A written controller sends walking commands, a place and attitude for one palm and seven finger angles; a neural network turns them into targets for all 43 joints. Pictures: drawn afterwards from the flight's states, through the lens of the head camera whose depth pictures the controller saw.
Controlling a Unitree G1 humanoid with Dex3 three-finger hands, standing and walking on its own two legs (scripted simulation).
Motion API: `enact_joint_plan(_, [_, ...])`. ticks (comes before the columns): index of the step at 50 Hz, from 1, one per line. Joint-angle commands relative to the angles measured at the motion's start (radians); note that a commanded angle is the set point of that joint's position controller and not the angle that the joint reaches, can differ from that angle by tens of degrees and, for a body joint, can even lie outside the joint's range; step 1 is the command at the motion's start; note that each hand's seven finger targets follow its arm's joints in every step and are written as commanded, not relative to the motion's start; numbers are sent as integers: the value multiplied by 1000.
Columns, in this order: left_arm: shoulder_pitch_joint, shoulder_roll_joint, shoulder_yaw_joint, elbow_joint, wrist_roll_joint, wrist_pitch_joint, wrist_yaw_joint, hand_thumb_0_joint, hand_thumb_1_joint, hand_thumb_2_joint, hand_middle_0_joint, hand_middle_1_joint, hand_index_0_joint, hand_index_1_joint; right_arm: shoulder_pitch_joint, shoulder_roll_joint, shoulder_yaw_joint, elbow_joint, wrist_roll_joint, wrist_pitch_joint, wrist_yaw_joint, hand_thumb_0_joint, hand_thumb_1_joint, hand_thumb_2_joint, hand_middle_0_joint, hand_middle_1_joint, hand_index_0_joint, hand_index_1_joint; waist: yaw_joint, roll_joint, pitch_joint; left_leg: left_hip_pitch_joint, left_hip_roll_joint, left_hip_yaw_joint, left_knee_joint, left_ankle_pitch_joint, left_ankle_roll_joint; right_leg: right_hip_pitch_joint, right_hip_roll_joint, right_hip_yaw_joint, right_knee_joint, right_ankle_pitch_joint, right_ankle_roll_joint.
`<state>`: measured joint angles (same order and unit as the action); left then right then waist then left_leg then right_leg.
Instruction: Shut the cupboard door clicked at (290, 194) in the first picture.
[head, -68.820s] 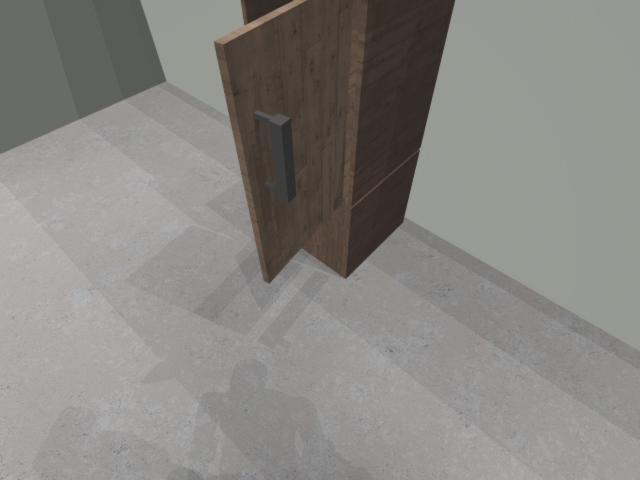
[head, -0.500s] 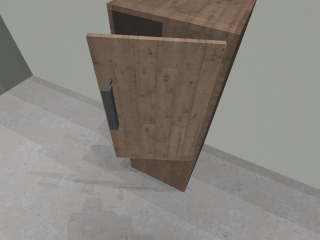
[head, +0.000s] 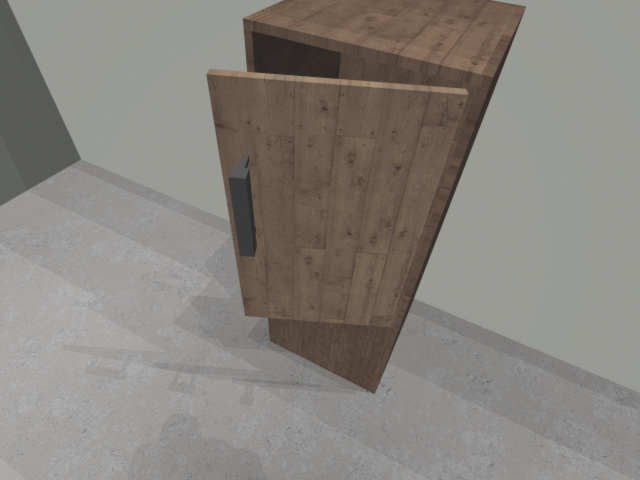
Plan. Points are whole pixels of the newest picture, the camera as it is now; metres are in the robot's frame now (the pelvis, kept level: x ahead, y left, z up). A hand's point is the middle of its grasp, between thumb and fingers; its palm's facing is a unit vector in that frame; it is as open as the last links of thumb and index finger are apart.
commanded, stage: look again from close up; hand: left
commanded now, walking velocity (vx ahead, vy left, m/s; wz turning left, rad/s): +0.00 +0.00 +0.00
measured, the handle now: (246, 207) +0.52 +0.16 +0.04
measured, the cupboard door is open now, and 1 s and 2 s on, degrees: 24 24 24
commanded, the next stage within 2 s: shuffle to correct the standing spot in 0.02 s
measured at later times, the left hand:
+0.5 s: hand out of the picture -0.06 +0.14 -0.18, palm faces +0.05 -0.99 -0.12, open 7.3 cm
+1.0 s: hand out of the picture +0.11 +0.15 -0.18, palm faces -0.04 -0.98 -0.20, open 7.3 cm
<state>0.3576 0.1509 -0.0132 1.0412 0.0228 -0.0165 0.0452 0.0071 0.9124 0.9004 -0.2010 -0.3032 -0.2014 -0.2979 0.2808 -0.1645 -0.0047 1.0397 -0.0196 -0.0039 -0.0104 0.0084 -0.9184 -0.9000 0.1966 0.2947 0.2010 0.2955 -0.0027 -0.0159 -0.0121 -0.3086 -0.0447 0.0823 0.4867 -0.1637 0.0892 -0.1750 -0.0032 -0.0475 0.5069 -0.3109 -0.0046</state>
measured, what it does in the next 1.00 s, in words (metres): steps on the spot: right foot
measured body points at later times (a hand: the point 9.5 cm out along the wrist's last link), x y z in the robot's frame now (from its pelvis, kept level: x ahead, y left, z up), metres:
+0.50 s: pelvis +0.01 +0.00 +0.00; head +0.00 +0.02 +0.45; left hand -0.06 +0.20 -0.17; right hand +0.01 -0.23 -0.15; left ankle +0.06 +0.06 -0.73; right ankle -0.02 -0.12 -0.73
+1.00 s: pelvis +0.06 -0.03 +0.00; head +0.09 -0.02 +0.45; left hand +0.11 +0.20 -0.16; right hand +0.02 -0.23 -0.16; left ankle +0.07 +0.06 -0.73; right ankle +0.09 -0.17 -0.73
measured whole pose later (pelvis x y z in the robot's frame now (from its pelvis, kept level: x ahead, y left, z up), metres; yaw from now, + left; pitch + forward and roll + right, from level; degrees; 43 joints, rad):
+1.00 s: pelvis +0.06 -0.03 +0.00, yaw -3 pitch -1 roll +0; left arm 0.24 0.18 0.02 1.04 0.02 -0.01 0.04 0.03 0.95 0.90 -0.20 -0.30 -0.20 -0.30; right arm 0.33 -0.08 -0.01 1.12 -0.01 -0.01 -0.02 0.00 -0.90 -0.90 0.20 0.29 0.20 0.30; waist -0.02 -0.03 0.06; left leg -0.23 0.01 0.12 0.55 -0.29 0.04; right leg -0.29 -0.05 -0.05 0.53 -0.23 0.03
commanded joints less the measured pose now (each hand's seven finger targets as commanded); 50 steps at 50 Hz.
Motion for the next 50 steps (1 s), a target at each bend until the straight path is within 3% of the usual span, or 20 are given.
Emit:
enact_joint_plan(1, [92, 86, 13, -27, -1, -6, 1, 0, 900, 900, -200, -300, -200, -300, 23, -113, -19, -42, 5, -17, -6, 0, -900, -900, 200, 300, 200, 300, 7, 12, 83, 3, 151, -215, -185, -226, -27, -97, -76, 106, -124, -32, -50])
enact_joint_plan(6, [99, 92, 11, -20, -1, -7, 0, 0, 900, 900, -200, -300, -200, -300, 19, -116, -17, -28, 8, -22, -6, 0, -900, -900, 200, 300, 200, 300, 11, 20, 73, 11, 158, -221, -202, -214, -26, -76, -79, 99, -130, 8, -43])
enact_joint_plan(11, [147, 66, 13, 5, 8, 8, -10, 0, 900, 900, -200, -300, -200, -300, 28, -133, -26, -5, 2, -7, -7, 0, -900, -900, 200, 300, 200, 300, 15, 68, 80, -27, 200, -275, -276, -488, -10, -81, -28, 32, -57, -135, -39])
enact_joint_plan(14, [176, 58, 17, 15, 12, 15, -17, 0, 900, 900, -200, -300, -200, -300, 21, -142, -36, -3, 3, -6, -10, 0, -900, -900, 200, 300, 200, 300, 28, 61, 112, -71, 226, -304, -300, -523, 14, -71, -10, 9, -29, -107, -45])
enact_joint_plan(19, [200, 50, 21, 26, 5, 2, -23, 0, 900, 900, -200, -300, -200, -300, 27, -112, -38, 3, 3, -15, -12, 0, -900, -900, 200, 300, 200, 300, 26, 9, 92, -53, 190, -227, -215, -418, -1, -59, -43, 63, -109, -118, -65])
enact_joint_plan(23, [200, 69, 26, 29, 0, -5, -19, 0, 900, 900, -200, -300, -200, -300, 24, -63, -33, -3, 3, -18, -7, 0, -900, -900, 200, 300, 200, 300, 14, -91, 140, -83, 111, -114, -31, -313, -31, -127, -122, 214, -229, -274, -105])
enact_joint_plan(25, [197, 75, 29, 31, -3, -10, -14, 0, 900, 900, -200, -300, -200, -300, 23, -32, -23, -4, 5, -26, -5, 0, -900, -900, 200, 300, 200, 300, 5, -135, 152, -98, 74, -42, 82, -206, -40, -114, -161, 263, -261, -253, -127])
enact_joint_plan(28, [183, 70, 32, 31, -4, -13, -15, 0, 900, 900, -200, -300, -200, -300, 48, -17, -19, 5, 4, -38, -5, 0, -900, -900, 200, 300, 200, 300, -12, -76, 137, -30, 80, -30, 71, -163, -38, -138, -144, 206, -196, -143, -126])
enact_joint_plan(30, [174, 49, 29, 27, -2, -10, -19, 0, 900, 900, -200, -300, -200, -300, 86, -43, -25, 24, 3, -43, -10, 0, -900, -900, 200, 300, 200, 300, -22, 57, 137, 46, 141, -118, -27, -200, -17, -201, -77, 128, -93, -118, -99])
enact_joint_plan(32, [148, 26, 25, 11, 6, -8, -25, 0, 900, 900, -200, -300, -200, -300, 197, -119, -48, 53, -2, -45, -21, 0, -900, -900, 200, 300, 200, 300, -52, 246, 125, 174, 334, -424, -239, -328, 78, -351, 16, -21, 188, -128, -49])
enact_joint_plan(33, [105, 33, 26, -6, 13, -7, -27, 0, 900, 900, -200, -300, -200, -300, 237, -134, -55, 60, -4, -47, -28, 0, -900, -900, 200, 300, 200, 300, -67, 257, 130, 219, 407, -507, -297, -269, 134, -440, 4, -6, 368, -200, -43])
enact_joint_plan(34, [70, 46, 30, -21, 19, -10, -29, 0, 900, 900, -200, -300, -200, -300, 256, -128, -52, 65, -3, -52, -33, 0, -900, -900, 200, 300, 200, 300, -66, 188, 138, 235, 435, -527, -286, -136, 172, -488, -27, 36, 475, -198, -44])
enact_joint_plan(36, [49, 22, 35, -15, 14, -13, -30, 0, 900, 900, -200, -300, -200, -300, 201, -85, -36, 53, -1, -61, -36, 0, -900, -900, 200, 300, 200, 300, -31, 63, 99, 192, 416, -389, -238, 171, 170, -439, -73, 60, 485, -146, -29])
enact_joint_plan(38, [60, -35, 25, -3, 3, -1, -28, 0, 900, 900, -200, -300, -200, -300, 135, -73, -25, 37, -1, -62, -37, 0, -900, -900, 200, 300, 200, 300, 2, 63, 55, 107, 341, -217, -200, 389, 130, -269, -70, 31, 355, -86, -5])
enact_joint_plan(40, [62, -54, 19, 6, -4, 6, -23, 0, 900, 900, -200, -300, -200, -300, 99, -61, -16, 35, 2, -63, -40, 0, -900, -900, 200, 300, 200, 300, 15, 100, 21, 77, 283, -133, -158, 509, 94, -142, -49, -2, 208, 7, 10])
enact_joint_plan(44, [59, 8, 33, 17, -7, 8, -16, 0, 900, 900, -200, -300, -200, -300, 84, -55, -23, 43, 11, -43, -36, 0, -900, -900, 200, 300, 200, 300, 39, 95, 33, 21, 239, -106, -89, 308, 22, 13, -49, -25, -49, 212, 22])
enact_joint_plan(47, [38, 87, 41, 3, -5, -1, -11, 0, 900, 900, -200, -300, -200, -300, 100, 0, -20, 35, 16, -29, -23, 0, -900, -900, 200, 300, 200, 300, 18, -15, 49, -74, 125, -53, -53, -74, -59, 54, -174, 117, -52, 441, -30])
enact_joint_plan(48, [18, 103, 41, -8, -5, 3, -12, 0, 900, 900, -200, -300, -200, -300, 110, 5, -21, 35, 16, -23, -17, 0, -900, -900, 200, 300, 200, 300, 11, -10, 48, -59, 103, -47, -56, -124, -64, 16, -192, 107, -46, 421, -42])
enact_joint_plan(49, [-4, 98, 40, -20, -5, 5, -11, 0, 900, 900, -200, -300, -200, -300, 106, 8, -23, 35, 14, -18, -16, 0, -900, -900, 200, 300, 200, 300, 5, -13, 52, -42, 107, -45, -56, -42, -66, 12, -177, 104, -31, 464, -42])
enact_joint_plan(50, [-6, 107, 46, -28, -5, 1, -8, 0, 900, 900, -200, -300, -200, -300, 110, -3, -27, 37, 14, -16, -17, 0, -900, -900, 200, 300, 200, 300, 7, -77, 4, -10, 109, -36, -22, 1, -70, 27, -175, 108, -16, 512, -44])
